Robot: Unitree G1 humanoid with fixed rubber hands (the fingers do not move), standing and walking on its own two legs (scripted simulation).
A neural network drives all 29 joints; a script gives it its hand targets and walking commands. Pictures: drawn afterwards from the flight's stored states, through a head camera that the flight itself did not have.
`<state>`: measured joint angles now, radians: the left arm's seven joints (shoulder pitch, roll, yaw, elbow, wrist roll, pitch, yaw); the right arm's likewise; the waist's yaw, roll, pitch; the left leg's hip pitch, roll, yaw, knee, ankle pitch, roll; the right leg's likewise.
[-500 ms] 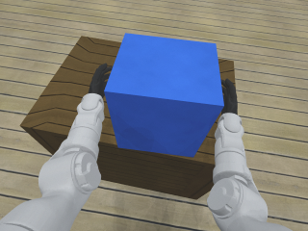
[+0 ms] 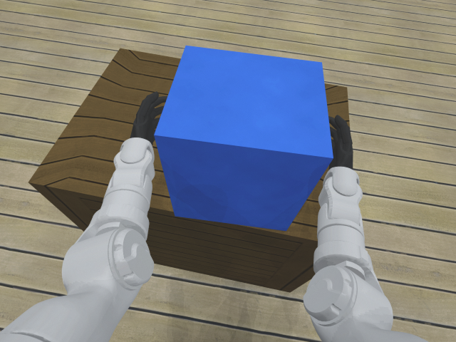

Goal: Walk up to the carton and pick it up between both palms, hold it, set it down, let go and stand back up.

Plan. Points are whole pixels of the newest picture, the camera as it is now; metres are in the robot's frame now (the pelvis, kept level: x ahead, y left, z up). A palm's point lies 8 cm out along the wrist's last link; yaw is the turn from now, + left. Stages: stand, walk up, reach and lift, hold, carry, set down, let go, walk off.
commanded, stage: set down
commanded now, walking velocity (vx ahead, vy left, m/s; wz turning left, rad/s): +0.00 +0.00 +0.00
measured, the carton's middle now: (240, 147) +0.49 -0.03 +0.00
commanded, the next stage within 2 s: none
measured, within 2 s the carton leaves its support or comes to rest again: neither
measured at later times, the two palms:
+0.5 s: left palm (144, 127) +0.47 +0.16 +0.06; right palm (339, 157) +0.42 -0.20 +0.06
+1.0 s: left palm (131, 131) +0.46 +0.18 +0.07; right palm (375, 158) +0.42 -0.27 +0.07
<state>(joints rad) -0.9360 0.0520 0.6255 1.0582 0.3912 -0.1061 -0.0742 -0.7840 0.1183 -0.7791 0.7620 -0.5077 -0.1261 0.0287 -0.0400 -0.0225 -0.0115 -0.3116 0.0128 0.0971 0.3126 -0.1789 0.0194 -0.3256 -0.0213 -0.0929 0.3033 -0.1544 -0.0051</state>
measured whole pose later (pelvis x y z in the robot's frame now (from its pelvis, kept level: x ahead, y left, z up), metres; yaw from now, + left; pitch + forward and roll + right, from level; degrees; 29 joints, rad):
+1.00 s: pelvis -0.05 -0.02 -0.05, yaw -1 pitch +31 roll +0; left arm -1.31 0.44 -0.31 1.66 -0.49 -0.32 -0.05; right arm -1.17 -0.34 0.09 1.37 0.44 -0.20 -0.02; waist -0.10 0.01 -0.30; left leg -1.00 0.04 0.02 0.72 -0.25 -0.01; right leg -1.01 0.00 -0.09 0.67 -0.20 -0.05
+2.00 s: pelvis -0.03 -0.01 -0.01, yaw +0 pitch +15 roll -2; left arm -1.27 0.55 -0.23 1.35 -0.43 0.11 -0.08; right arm -1.18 -0.39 0.08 1.24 0.49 0.12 -0.08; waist -0.10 -0.01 -0.19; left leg -0.52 0.03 -0.01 0.46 -0.20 -0.01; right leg -0.49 0.02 -0.09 0.36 -0.13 -0.03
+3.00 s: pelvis -0.03 +0.00 -0.01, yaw -1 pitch +3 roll -1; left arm -0.55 0.41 -0.04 0.94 -0.30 -0.12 -0.10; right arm -0.45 -0.26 0.04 0.80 0.36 -0.11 -0.09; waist -0.03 0.00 -0.05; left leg -0.28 0.02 0.02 0.45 -0.23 0.01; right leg -0.28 0.01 -0.05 0.38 -0.16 -0.01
